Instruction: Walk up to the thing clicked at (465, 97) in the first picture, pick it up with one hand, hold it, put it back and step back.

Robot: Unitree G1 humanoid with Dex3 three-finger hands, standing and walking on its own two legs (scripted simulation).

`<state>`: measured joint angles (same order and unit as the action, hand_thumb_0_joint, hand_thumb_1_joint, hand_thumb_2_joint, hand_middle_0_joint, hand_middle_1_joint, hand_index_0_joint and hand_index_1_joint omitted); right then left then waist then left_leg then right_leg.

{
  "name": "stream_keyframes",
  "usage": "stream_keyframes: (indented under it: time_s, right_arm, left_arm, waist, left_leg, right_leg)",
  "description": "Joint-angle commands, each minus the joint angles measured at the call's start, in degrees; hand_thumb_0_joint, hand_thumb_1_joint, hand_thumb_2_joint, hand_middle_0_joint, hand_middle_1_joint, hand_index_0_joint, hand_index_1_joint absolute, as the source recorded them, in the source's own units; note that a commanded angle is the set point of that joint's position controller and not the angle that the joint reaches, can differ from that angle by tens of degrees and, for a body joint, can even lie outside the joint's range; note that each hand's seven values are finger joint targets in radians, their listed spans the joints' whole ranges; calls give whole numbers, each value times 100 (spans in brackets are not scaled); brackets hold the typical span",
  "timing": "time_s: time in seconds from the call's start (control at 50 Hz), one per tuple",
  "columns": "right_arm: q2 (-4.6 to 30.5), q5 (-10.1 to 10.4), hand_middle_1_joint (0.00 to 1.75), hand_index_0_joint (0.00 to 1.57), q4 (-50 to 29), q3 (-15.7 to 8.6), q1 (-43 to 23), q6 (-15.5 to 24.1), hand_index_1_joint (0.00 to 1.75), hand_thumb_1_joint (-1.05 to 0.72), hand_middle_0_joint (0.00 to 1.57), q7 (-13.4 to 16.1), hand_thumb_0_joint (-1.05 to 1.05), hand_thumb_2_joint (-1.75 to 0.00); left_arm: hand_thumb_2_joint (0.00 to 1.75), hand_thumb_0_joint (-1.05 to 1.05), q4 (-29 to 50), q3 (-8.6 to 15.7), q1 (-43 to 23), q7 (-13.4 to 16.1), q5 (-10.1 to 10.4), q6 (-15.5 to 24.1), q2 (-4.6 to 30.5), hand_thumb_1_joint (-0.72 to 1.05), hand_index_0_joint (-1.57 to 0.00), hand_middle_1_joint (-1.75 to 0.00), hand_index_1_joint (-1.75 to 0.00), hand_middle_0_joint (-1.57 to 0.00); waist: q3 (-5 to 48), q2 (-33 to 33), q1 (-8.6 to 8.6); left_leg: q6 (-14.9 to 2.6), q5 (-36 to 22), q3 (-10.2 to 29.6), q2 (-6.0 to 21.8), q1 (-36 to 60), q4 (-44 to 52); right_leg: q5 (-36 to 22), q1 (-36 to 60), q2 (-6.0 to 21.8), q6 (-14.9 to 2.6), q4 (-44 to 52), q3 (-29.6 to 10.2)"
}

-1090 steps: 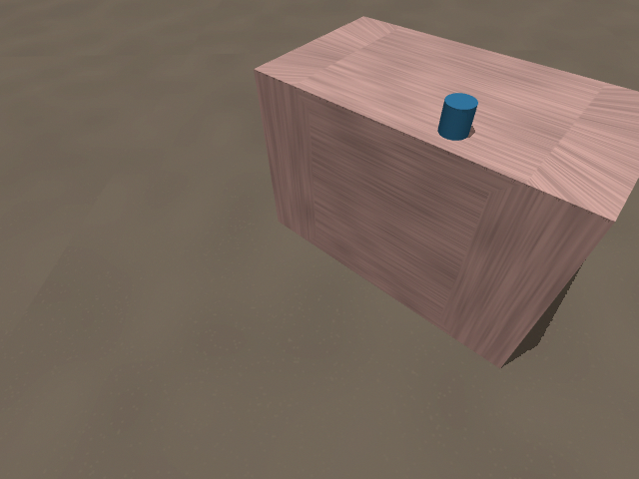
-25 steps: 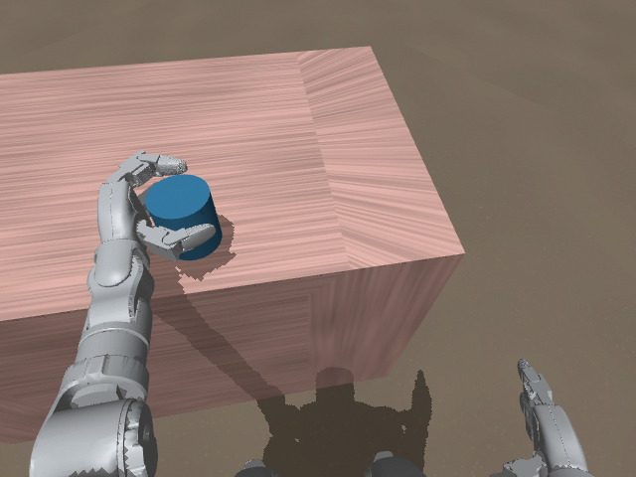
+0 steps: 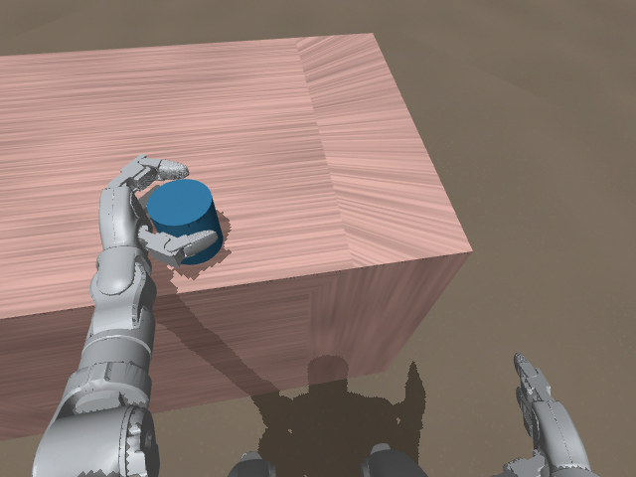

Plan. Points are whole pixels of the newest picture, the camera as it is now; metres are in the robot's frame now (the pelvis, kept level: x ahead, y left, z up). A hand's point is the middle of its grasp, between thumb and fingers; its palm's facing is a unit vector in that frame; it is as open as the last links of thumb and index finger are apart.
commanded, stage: lower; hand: left
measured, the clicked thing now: (188, 222) +0.44 +0.15 +0.04
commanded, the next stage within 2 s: loosen in 0.12 s
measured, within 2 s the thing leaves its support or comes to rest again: rests again in 0.12 s
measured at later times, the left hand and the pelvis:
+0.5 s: hand (177, 211) +0.45 +0.16 +0.05, palm faces +0.11 -0.99 +0.00, open 10.5 cm; pelvis -0.01 +0.00 -0.01, yaw +0 degrees
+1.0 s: hand (177, 213) +0.46 +0.16 +0.05, palm faces +0.10 -1.00 +0.00, open 15.6 cm; pelvis -0.01 +0.00 -0.01, yaw +0 degrees
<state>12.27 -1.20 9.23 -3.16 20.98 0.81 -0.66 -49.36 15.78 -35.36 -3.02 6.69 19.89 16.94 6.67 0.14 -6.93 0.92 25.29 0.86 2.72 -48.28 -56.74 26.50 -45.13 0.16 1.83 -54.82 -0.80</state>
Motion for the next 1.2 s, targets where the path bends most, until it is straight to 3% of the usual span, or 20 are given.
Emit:
stream_keyframes:
  time_s: [0.0,0.04,0.1,0.12,0.18,0.22,0.28,0.32,0.42,0.48,0.64,0.72,0.76,0.78,0.84,0.9,0.96,1.0,1.1,1.18]
  right_arm:
    - [791,-29,5,5,-1100,-424,150,201,5,51,5,12,0,-6]
    - [938,-15,5,5,-1281,-546,199,185,5,50,5,25,0,-6]
    - [857,-39,5,5,-1336,-474,167,152,5,50,5,-4,0,-6]
    - [850,-33,5,5,-1187,-483,260,125,5,50,5,1,0,-6]
    - [942,-61,5,5,-1357,-598,197,140,5,51,5,-7,0,-6]
    - [864,-66,5,5,-1366,-482,217,139,5,51,5,-16,0,-6]
    - [876,-58,5,5,-1535,-454,195,123,5,50,5,-30,0,-5]
    - [878,-58,5,5,-1578,-480,217,88,5,51,5,-19,0,-5]
    - [935,-62,5,5,-1582,-515,247,48,5,50,5,-22,0,-4]
    - [914,-56,5,5,-1538,-527,226,41,5,50,5,-11,0,-5]
    - [883,-46,5,5,-1635,-480,376,16,5,50,5,-8,0,-6]
    - [925,-54,5,5,-1556,-519,195,24,5,51,5,-11,0,-6]
    - [882,-57,5,5,-1560,-489,265,17,5,51,5,-27,0,-6]
    - [894,-52,5,5,-1559,-486,225,13,5,51,5,-10,0,-6]
    - [881,-51,5,5,-1696,-455,217,34,5,51,5,-16,0,-6]
    - [985,-61,5,5,-1509,-552,321,12,5,53,5,8,0,-5]
    - [1241,-48,5,5,-1776,-797,153,-3,5,53,5,59,0,-5]
    - [1069,-33,5,5,-1725,-618,230,-39,5,52,5,65,0,-5]
    - [1034,31,5,5,-1831,-523,166,-147,5,52,5,114,0,-6]
    - [1031,97,5,5,-1125,-582,299,-237,5,52,5,165,0,-5]
  left_arm:
    - [119,0,1203,70,-2235,-17,48,482,868,-2,-126,-136,-138,-127]
    - [119,0,1394,188,-2310,-6,55,518,1091,-4,-127,-136,-139,-128]
    - [120,0,1207,176,-2345,-13,39,559,1017,-7,-127,-137,-140,-127]
    - [119,0,1467,306,-2524,18,30,605,1274,-6,-127,-136,-139,-128]
    - [123,0,857,181,-2241,9,26,604,924,-7,-129,-140,-143,-130]
    - [115,0,963,235,-2418,2,-12,667,1084,0,-134,-137,-137,-132]
    - [91,0,1185,301,-2531,9,-2,696,1212,-17,-123,-116,-114,-119]
    - [75,0,943,243,-2444,24,-24,657,1116,-23,-116,-108,-105,-112]
    - [52,0,842,229,-2350,13,-42,616,1072,-38,-107,-91,-87,-103]
    - [45,0,792,280,-2463,17,-61,621,1126,-48,-85,-73,-72,-84]
    - [29,0,972,309,-2660,-29,-5,649,1164,-47,-61,-48,-48,-61]
    - [24,0,907,372,-2647,-3,-40,688,1273,-47,-49,-37,-38,-50]
    - [19,0,853,227,-2559,1,-52,684,1068,-49,-43,-31,-32,-45]
    - [17,0,935,292,-2666,22,-62,692,1224,-50,-40,-28,-29,-42]
    - [14,0,855,235,-2601,22,-31,667,1062,-52,-35,-23,-25,-36]
    - [14,0,807,258,-2619,28,-45,650,1199,-51,-24,-20,-21,-24]
    - [15,0,1346,442,-3004,6,-75,658,1645,-50,-20,-19,-19,-21]
    - [15,0,1432,441,-3071,-16,-8,599,1647,-49,-18,-18,-18,-19]
    - [14,0,1602,657,-3242,-77,25,296,2111,-49,-16,-16,-17,-16]
    - [13,0,1008,707,-2890,-203,8,-203,2302,-49,-14,-15,-15,-14]
  waist:
    - [2578,-481,-86]
    - [2778,-473,-80]
    - [2635,-529,-100]
    - [2590,-617,-58]
    - [2375,-288,-199]
    - [2419,-440,-188]
    - [2699,-600,-95]
    - [2521,-420,-149]
    - [2513,-519,-132]
    - [2387,-449,-138]
    - [2721,-304,-182]
    - [2484,-525,-109]
    - [2454,-548,-148]
    - [2523,-533,-130]
    - [2528,-411,-186]
    - [2508,-592,-192]
    - [3039,-631,-147]
    - [3024,-698,-98]
    - [3103,-693,37]
    - [2312,-527,56]
  left_leg:
    - [-161,-2333,1,-66,2017,430]
    - [-174,-2416,-3,-71,2056,387]
    - [-146,-2394,19,-69,1914,371]
    - [-170,-2258,-7,-86,1880,344]
    - [-209,-1809,-36,-105,1624,349]
    - [-207,-1661,-49,-123,1598,322]
    - [-163,-1713,-11,-111,1761,338]
    - [-188,-1546,-38,-131,1560,351]
    - [-152,-1683,9,-95,1558,355]
    - [-169,-1542,-17,-109,1501,345]
    - [-222,-1709,-84,-147,1452,252]
    - [-158,-1630,-25,-121,1467,316]
    - [-154,-1550,-16,-109,1543,344]
    - [-175,-1492,-27,-114,1535,327]
    - [-170,-1341,-20,-114,1533,371]
    - [-132,-1587,12,-95,1623,354]
    - [-145,-1818,-11,-100,1887,328]
    - [-138,-1917,-12,-104,1938,357]
    - [-137,-2196,-61,-132,2073,506]
    - [-198,-1792,-162,-185,1821,762]
  right_leg:
    - [-2308,680,-141,-229,489,241]
    - [-2436,803,-135,-217,454,218]
    - [-2351,694,-136,-238,409,240]
    - [-2281,659,-124,-223,408,205]
    - [-2038,561,-139,-201,458,186]
    - [-1901,476,-130,-202,449,169]
    - [-1839,546,-131,-236,385,208]
    - [-1802,584,-142,-206,449,177]
    - [-1797,463,-145,-249,361,217]
    - [-1729,415,-152,-229,383,195]
    - [-2092,709,-126,-163,393,117]
    - [-1788,429,-146,-233,320,201]
    - [-1695,391,-142,-244,333,212]
    - [-1699,417,-139,-219,372,178]
    - [-1573,430,-158,-220,391,200]
    - [-1693,347,-163,-245,307,235]
    - [-1944,604,-151,-230,331,185]
    - [-2015,713,-148,-226,365,180]
    - [-2347,1236,-134,-207,525,148]
    - [-2185,1342,-145,-154,844,76]
